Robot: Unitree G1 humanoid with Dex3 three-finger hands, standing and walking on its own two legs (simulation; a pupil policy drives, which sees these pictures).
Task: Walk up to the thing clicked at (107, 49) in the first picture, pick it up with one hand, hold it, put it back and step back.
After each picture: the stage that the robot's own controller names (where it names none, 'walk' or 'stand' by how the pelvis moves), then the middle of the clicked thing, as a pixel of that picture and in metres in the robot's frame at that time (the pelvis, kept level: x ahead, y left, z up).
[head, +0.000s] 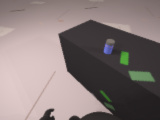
stand; (108, 46) +0.63 -0.10 +0.07
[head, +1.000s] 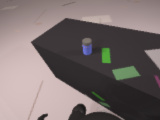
rise first; (87, 46) +0.54 +0.10 +0.09
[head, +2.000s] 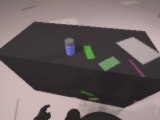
stand; (69, 47) +0.52 +0.21 +0.11
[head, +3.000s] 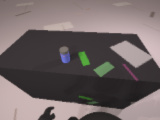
stand; (65, 55) +0.48 +0.24 +0.07
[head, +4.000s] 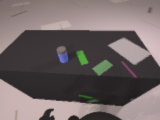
stand; (62, 54) +0.47 +0.25 +0.07
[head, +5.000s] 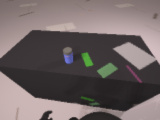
stand; (68, 55) +0.48 +0.21 +0.07
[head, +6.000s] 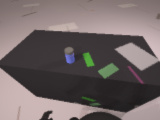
stand; (69, 55) +0.48 +0.21 +0.07
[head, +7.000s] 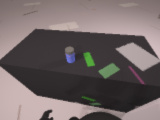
rise first; (70, 55) +0.48 +0.20 +0.07
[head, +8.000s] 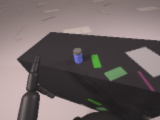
rise first; (78, 55) +0.50 +0.19 +0.07
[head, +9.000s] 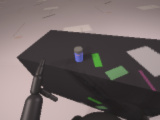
go down; (78, 54) +0.50 +0.18 +0.08
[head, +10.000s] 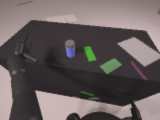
go down; (70, 48) +0.51 +0.17 +0.09
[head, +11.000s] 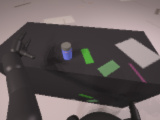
go down; (67, 51) +0.49 +0.18 +0.09
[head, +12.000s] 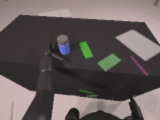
close in; (63, 45) +0.50 +0.19 +0.12
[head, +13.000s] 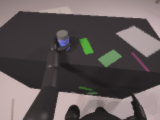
close; (63, 40) +0.52 +0.18 +0.14
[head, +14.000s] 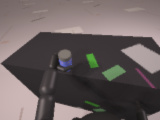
lift; (65, 61) +0.33 +0.18 +0.20
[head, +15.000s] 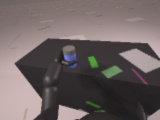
lift; (70, 57) +0.33 +0.16 +0.24
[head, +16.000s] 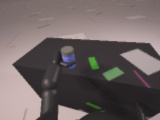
hold; (68, 57) +0.33 +0.16 +0.23
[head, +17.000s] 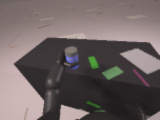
crouch; (72, 58) +0.33 +0.14 +0.23
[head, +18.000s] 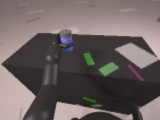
crouch; (66, 40) +0.45 +0.17 +0.26
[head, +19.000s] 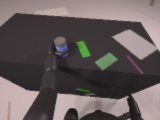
lower; (61, 47) +0.48 +0.18 +0.12
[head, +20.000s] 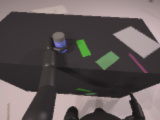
lower; (60, 43) +0.50 +0.19 +0.13
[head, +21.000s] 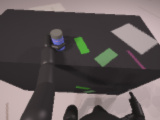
lower; (58, 40) +0.51 +0.19 +0.14
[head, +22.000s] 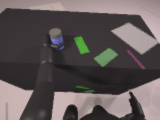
lower; (57, 39) +0.52 +0.19 +0.14
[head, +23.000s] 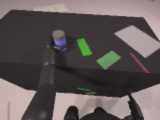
loosen; (60, 41) +0.51 +0.19 +0.14
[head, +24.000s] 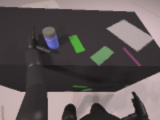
rise; (51, 38) +0.52 +0.21 +0.14
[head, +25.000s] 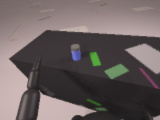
sink last; (76, 52) +0.50 +0.18 +0.12
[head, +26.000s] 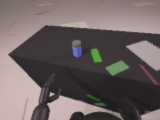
stand; (77, 48) +0.52 +0.18 +0.12
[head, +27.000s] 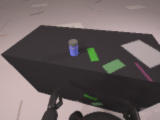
stand; (73, 47) +0.53 +0.18 +0.13
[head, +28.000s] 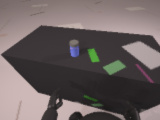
stand; (74, 48) +0.52 +0.18 +0.13
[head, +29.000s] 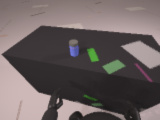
stand; (74, 48) +0.53 +0.18 +0.13
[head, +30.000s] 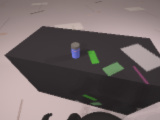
stand; (75, 50) +0.53 +0.18 +0.09
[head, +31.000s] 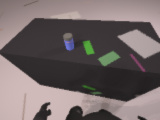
walk; (69, 42) +0.55 +0.22 +0.10
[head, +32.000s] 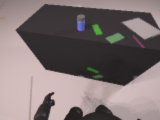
walk; (81, 23) +0.77 +0.16 +0.10
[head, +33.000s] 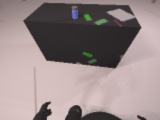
stand; (75, 12) +1.07 +0.28 +0.10
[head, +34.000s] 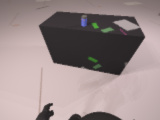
stand; (84, 20) +1.12 +0.19 +0.08
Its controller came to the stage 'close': yes
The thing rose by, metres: 0.20
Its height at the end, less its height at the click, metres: +0.00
